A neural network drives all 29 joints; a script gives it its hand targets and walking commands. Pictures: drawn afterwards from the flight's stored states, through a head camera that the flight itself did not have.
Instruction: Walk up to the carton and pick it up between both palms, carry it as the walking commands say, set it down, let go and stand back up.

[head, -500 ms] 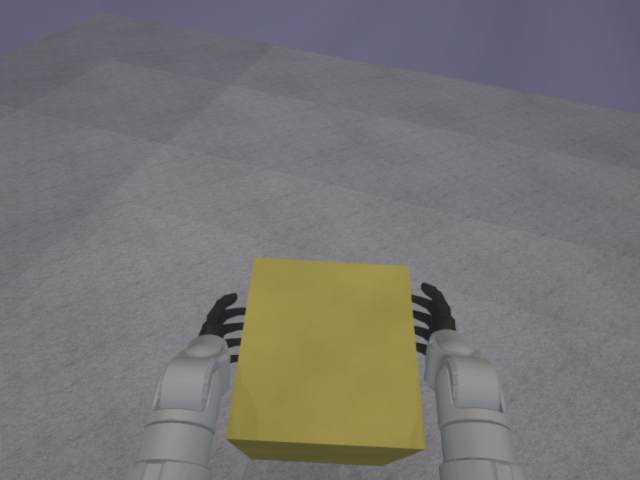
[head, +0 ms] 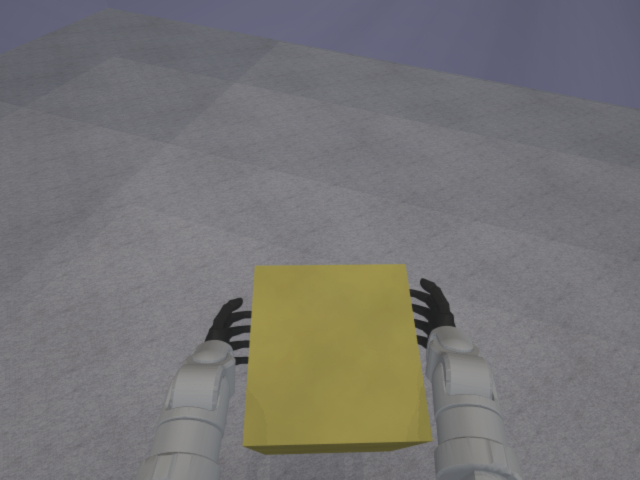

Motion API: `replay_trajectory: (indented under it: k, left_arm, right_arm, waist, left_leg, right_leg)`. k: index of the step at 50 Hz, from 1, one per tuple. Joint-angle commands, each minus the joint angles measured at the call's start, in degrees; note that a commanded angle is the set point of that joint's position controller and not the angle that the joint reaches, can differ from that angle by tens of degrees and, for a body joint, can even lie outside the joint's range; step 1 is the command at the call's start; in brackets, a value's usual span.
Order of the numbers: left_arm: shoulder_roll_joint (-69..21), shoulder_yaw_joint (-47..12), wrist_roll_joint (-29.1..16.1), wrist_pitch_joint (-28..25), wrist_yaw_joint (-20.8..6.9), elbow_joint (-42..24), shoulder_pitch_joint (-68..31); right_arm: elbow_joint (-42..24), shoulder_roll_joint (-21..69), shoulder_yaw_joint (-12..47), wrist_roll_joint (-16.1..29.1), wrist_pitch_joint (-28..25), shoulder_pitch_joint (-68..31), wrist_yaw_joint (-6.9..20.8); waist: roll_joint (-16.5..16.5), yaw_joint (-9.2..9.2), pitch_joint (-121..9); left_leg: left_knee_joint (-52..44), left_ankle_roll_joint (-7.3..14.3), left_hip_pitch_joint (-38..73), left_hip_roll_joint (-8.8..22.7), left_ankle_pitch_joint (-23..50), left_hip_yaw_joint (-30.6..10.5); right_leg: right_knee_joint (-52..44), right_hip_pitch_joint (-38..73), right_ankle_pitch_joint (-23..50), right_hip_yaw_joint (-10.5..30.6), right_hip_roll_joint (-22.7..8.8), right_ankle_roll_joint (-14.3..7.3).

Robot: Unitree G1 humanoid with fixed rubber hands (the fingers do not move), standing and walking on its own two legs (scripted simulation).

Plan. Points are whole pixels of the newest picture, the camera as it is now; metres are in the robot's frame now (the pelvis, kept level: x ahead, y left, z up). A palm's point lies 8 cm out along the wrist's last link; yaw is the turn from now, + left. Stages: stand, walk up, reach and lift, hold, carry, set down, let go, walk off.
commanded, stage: set down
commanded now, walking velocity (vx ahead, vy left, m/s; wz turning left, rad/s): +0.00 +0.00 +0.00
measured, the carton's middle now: (329, 367) +0.29 +0.00 -0.07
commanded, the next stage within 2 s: none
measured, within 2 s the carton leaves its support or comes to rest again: neither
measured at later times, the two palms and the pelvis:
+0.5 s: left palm (221, 369) +0.29 +0.16 -0.10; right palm (411, 362) +0.31 -0.13 -0.08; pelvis -0.03 -0.01 -0.03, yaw +0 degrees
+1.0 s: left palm (231, 375) +0.32 +0.16 -0.19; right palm (397, 380) +0.32 -0.13 -0.18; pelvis -0.06 +0.00 -0.11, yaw +0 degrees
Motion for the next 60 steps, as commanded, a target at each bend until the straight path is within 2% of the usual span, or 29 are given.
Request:
replay_trajectory:
  k: [1, 3, 5, 10, 13, 15, 16, 19, 24, 30, 31, 35, 38, 39, 41, 42, 43, 45, 46, 49, 50, 51, 52, 53, 54, 56, 57, 59, 60]
  left_arm:
    - [-46.50, -22.86, -5.46, -10.33, -12.26, -7.50, -35.99]
    - [-45.83, -20.90, -5.34, -12.13, -13.19, -5.64, -38.18]
    - [-41.74, -16.31, -3.02, -13.92, -12.25, -5.54, -39.46]
    - [-41.64, -17.91, -2.82, -19.05, -12.21, -3.94, -44.13]
    - [-39.16, -16.86, -2.17, -21.82, -12.99, -1.70, -45.14]
    - [-39.40, -13.36, -0.70, -22.69, -13.16, 1.15, -44.55]
    - [-40.57, -15.74, -0.26, -23.54, -13.58, 2.67, -43.82]
    - [-40.41, -15.52, 0.38, -25.15, -13.20, 1.88, -45.14]
    - [-43.01, -18.54, -1.45, -27.85, -12.80, 0.96, -47.12]
    - [-47.82, -24.15, -5.21, -29.05, -11.03, 1.64, -51.55]
    - [-42.25, -22.48, -4.06, -29.95, -10.88, -2.84, -54.86]
    - [-48.69, -26.10, -5.72, -28.86, -10.48, 0.84, -53.86]
    - [-47.96, -25.81, -5.72, -28.42, -10.19, 1.01, -56.91]
    - [-47.50, -24.06, -5.31, -28.51, -10.38, 0.95, -57.13]
    - [-46.62, -25.64, -6.59, -29.14, -9.86, -1.63, -60.87]
    - [-46.20, -26.27, -5.62, -28.66, -10.11, 1.25, -59.51]
    - [-48.06, -25.81, -6.42, -28.92, -9.78, 0.11, -60.39]
    - [-48.90, -25.55, -7.04, -27.98, -10.49, 2.69, -61.47]
    - [-46.63, -22.25, -5.35, -27.89, -10.83, 4.93, -62.79]
    - [-48.58, -21.74, -4.32, -26.83, -11.11, 7.00, -64.50]
    - [-48.92, -19.59, -4.32, -26.19, -11.21, 10.80, -59.14]
    - [-48.14, -21.19, -4.80, -26.37, -11.33, 9.22, -58.99]
    - [-48.25, -21.01, -5.88, -27.00, -10.72, 6.12, -62.33]
    - [-46.63, -21.03, -4.70, -26.77, -11.35, 7.97, -63.76]
    - [-45.98, -22.14, -5.13, -27.52, -10.99, 4.66, -65.93]
    - [-47.29, -22.92, -7.28, -27.35, -11.58, 2.38, -67.57]
    - [-45.93, -21.84, -6.65, -26.81, -11.68, 4.58, -67.57]
    - [-46.88, -26.06, -9.08, -27.48, -11.67, -0.98, -71.42]
    - [-46.39, -24.93, -8.92, -26.68, -11.58, 3.06, -70.25]
  right_arm:
    - [8.11, 53.37, 27.33, 7.09, -2.73, -15.17, 13.02]
    - [10.94, 52.19, 23.62, 4.69, -3.88, -14.48, 12.29]
    - [14.64, 53.70, 24.13, 5.53, -4.75, -15.95, 12.17]
    - [15.34, 54.04, 23.22, 4.74, -10.67, -19.98, 10.59]
    - [15.83, 57.03, 23.41, 3.24, -12.99, -21.84, 9.11]
    - [14.05, 54.50, 24.62, 4.50, -14.33, -27.77, 9.02]
    - [16.66, 55.02, 23.01, 3.15, -15.41, -23.88, 8.36]
    - [16.65, 55.46, 23.28, 2.85, -16.74, -27.15, 7.98]
    - [15.39, 52.51, 23.93, 1.03, -19.05, -26.71, 7.08]
    - [13.46, 49.90, 24.94, 3.68, -22.08, -33.85, 7.49]
    - [15.02, 52.98, 25.80, 3.34, -21.24, -33.67, 7.19]
    - [11.71, 49.29, 25.38, 3.04, -22.01, -36.79, 7.25]
    - [14.05, 48.67, 24.31, 3.05, -21.23, -38.33, 7.53]
    - [14.39, 53.94, 27.33, 6.05, -20.37, -39.86, 8.02]
    - [13.21, 53.00, 27.14, 5.71, -20.67, -41.70, 7.39]
    - [15.07, 51.60, 23.27, 3.80, -20.63, -39.96, 7.43]
    - [14.21, 51.17, 25.63, 4.60, -20.73, -40.50, 7.38]
    - [14.12, 49.43, 24.81, 3.37, -20.04, -40.62, 6.50]
    - [15.35, 52.85, 24.51, 4.21, -19.35, -47.34, 7.07]
    - [18.02, 52.21, 21.52, 2.44, -18.50, -44.78, 7.48]
    - [15.58, 52.10, 24.42, 3.92, -18.28, -47.23, 7.42]
    - [13.81, 52.51, 24.87, 3.56, -18.66, -44.45, 7.11]
    - [11.68, 51.07, 28.38, 6.08, -18.82, -50.03, 7.43]
    - [14.67, 52.59, 23.95, 4.27, -18.81, -48.64, 7.59]
    - [12.77, 54.46, 26.91, 6.01, -18.88, -49.48, 7.74]
    - [16.86, 54.20, 24.23, 4.26, -17.56, -46.84, 7.53]
    - [13.20, 55.72, 26.42, 5.69, -17.78, -49.98, 7.09]
    - [11.54, 54.74, 27.53, 7.29, -17.98, -50.44, 6.07]
    - [9.96, 55.13, 29.74, 8.36, -17.85, -52.55, 6.71]
  waist:
    - [2.75, 1.51, -13.46]
    - [-0.26, -0.22, -11.76]
    - [1.28, 3.89, -13.51]
    - [1.69, 2.57, -18.48]
    - [-6.07, 2.25, -22.68]
    - [-4.16, 5.98, -22.79]
    - [-0.74, 3.02, -24.21]
    - [-0.34, 4.00, -28.35]
    - [-2.15, -0.15, -36.30]
    - [2.91, -1.48, -43.43]
    - [0.84, 1.42, -44.43]
    - [1.69, -3.98, -49.72]
    - [3.17, -3.66, -48.47]
    - [2.07, 1.95, -51.70]
    - [2.56, -0.61, -54.93]
    - [3.42, -4.97, -49.79]
    - [1.80, -1.85, -50.81]
    - [2.58, -4.61, -52.25]
    - [1.99, -0.81, -50.68]
    - [4.27, -3.13, -48.46]
    - [1.62, 0.45, -50.60]
    - [1.45, -2.40, -53.21]
    - [3.47, 2.46, -57.94]
    - [3.09, -1.54, -51.93]
    - [2.85, 1.33, -56.92]
    - [-0.50, -3.64, -57.42]
    - [0.12, -0.98, -59.37]
    - [4.58, -1.86, -66.59]
    - [1.78, -0.28, -65.24]
  left_leg:
    - [-2.18, 0.23, 7.78, -6.31, 11.88, -0.11]
    - [-1.37, 0.57, 3.61, -6.76, 10.05, -0.13]
    - [-0.62, 0.88, 1.19, -6.12, 6.40, 0.36]
    - [3.88, 1.27, -0.73, -6.25, 8.58, 1.00]
    - [6.66, 2.45, -5.81, -7.63, 7.45, 2.40]
    - [7.67, 2.25, -9.16, -7.16, 4.93, 2.86]
    - [9.29, 2.18, -9.26, -7.19, 8.73, 2.36]
    - [10.84, 1.55, -10.67, -7.85, 9.56, 3.49]
    - [14.80, 0.54, -16.72, -7.39, 11.41, 2.72]
    - [18.65, -1.13, -16.17, -7.25, 9.92, 0.63]
    - [19.30, -0.86, -20.35, -7.23, 5.91, 1.70]
    - [23.87, -1.59, -19.83, -7.78, 10.29, 0.71]
    - [24.00, -1.44, -26.14, -8.00, 2.80, 0.60]
    - [25.70, -0.63, -24.86, -8.16, 3.51, 2.26]
    - [26.75, -1.37, -27.50, -8.40, 2.00, 2.36]
    - [27.12, -0.87, -28.21, -8.60, 2.06, 0.33]
    - [27.65, -1.25, -29.79, -8.73, 1.59, 1.09]
    - [30.13, -1.34, -31.05, -8.52, -2.53, 2.15]
    - [30.99, -0.41, -33.99, -8.42, -4.84, 2.37]
    - [32.61, -0.96, -40.28, -8.81, -6.84, 3.19]
    - [32.72, 0.00, -39.93, -8.85, -5.15, 3.09]
    - [34.04, -0.49, -37.84, -8.64, -1.34, 2.04]
    - [34.34, -0.49, -38.61, -8.38, -0.84, 3.28]
    - [35.76, -0.27, -41.95, -8.76, -2.38, 2.46]
    - [36.77, -0.56, -39.84, -8.98, 0.38, 3.61]
    - [37.91, -0.54, -42.75, -9.01, 0.43, 3.01]
    - [38.58, -0.44, -41.60, -8.54, -1.71, 3.21]
    - [41.43, -1.27, -44.57, -9.37, -0.74, 4.34]
    - [41.34, -0.99, -43.65, -9.01, 1.29, 4.20]
  right_leg:
    - [-0.07, -4.20, 12.82, 3.63, 5.72, -1.52]
    - [0.03, -3.74, 12.52, 3.65, 5.41, -1.54]
    - [1.14, -4.64, 8.57, 3.70, 5.28, -1.26]
    - [4.59, -10.30, 8.99, 4.70, 5.41, -1.31]
    - [5.45, -11.24, 10.28, 3.74, 5.96, 0.14]
    - [7.38, -12.19, 5.44, 3.97, 6.05, -0.01]
    - [8.30, -14.89, 9.91, 4.92, 6.23, -0.19]
    - [10.61, -17.52, 8.76, 3.53, 7.34, 0.11]
    - [16.03, -21.27, 11.51, 2.32, 8.15, -0.27]
    - [21.77, -33.16, 4.89, 1.48, 8.61, -2.16]
    - [22.35, -31.73, 3.53, 1.49, 8.62, -1.43]
    - [25.65, -37.68, 5.78, 1.16, 9.24, -1.38]
    - [28.40, -38.70, 1.12, 0.24, 8.59, -1.61]
    - [27.96, -37.16, 0.36, 1.24, 8.74, -1.28]
    - [29.37, -39.10, 0.43, 0.50, 9.34, -1.22]
    - [31.31, -44.81, 1.21, 0.37, 9.22, -0.87]
    - [31.65, -43.67, -0.36, -0.24, 9.55, -1.18]
    - [31.50, -44.90, -4.52, 0.28, 9.13, -1.17]
    - [33.45, -46.16, -6.03, 0.42, 8.66, -0.79]
    - [34.43, -47.98, -7.70, 0.34, 9.67, -1.10]
    - [34.81, -46.61, -6.57, 0.11, 9.37, -0.82]
    - [34.99, -47.16, -3.16, 0.16, 9.89, -0.35]
    - [37.68, -47.44, -3.12, 0.49, 9.51, -1.13]
    - [38.11, -52.64, -4.23, -0.14, 9.92, -0.31]
    - [38.77, -51.82, -2.03, 0.35, 10.51, 0.06]
    - [40.48, -51.99, -0.77, -1.70, 10.52, 0.55]
    - [40.13, -52.52, -3.16, -0.60, 9.86, 0.73]
    - [43.41, -49.63, -0.49, -0.09, 10.56, 0.64]
    - [43.92, -52.08, -0.11, -1.12, 10.68, 0.97]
